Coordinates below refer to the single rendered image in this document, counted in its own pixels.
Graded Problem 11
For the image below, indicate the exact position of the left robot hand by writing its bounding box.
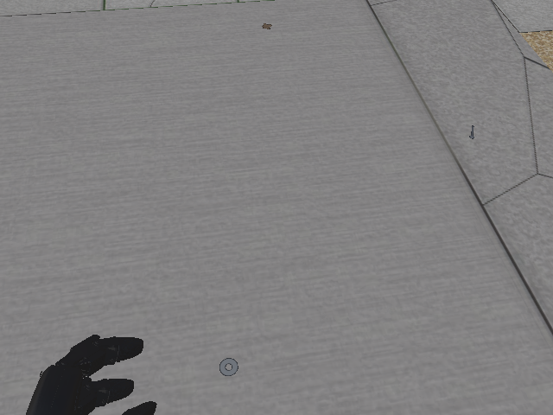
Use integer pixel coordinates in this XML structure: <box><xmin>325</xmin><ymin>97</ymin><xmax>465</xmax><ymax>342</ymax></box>
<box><xmin>26</xmin><ymin>335</ymin><xmax>157</xmax><ymax>415</ymax></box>

